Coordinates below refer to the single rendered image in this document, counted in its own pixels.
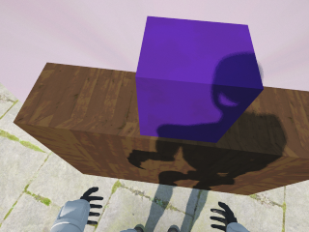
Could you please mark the pedestal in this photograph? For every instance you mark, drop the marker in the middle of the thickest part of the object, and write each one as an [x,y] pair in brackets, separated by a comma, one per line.
[89,118]

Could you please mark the carton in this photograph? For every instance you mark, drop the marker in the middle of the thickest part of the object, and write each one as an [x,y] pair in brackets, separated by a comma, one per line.
[194,78]

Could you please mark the robot right hand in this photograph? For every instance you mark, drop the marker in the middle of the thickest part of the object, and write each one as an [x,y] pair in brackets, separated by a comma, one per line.
[228,216]

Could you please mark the left robot forearm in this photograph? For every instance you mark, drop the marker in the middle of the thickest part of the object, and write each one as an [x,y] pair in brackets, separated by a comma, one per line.
[72,217]

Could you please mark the right robot forearm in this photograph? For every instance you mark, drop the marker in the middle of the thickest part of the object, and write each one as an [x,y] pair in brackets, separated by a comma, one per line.
[235,227]

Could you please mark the robot left hand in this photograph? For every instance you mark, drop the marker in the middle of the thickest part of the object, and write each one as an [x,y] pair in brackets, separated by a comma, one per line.
[93,206]

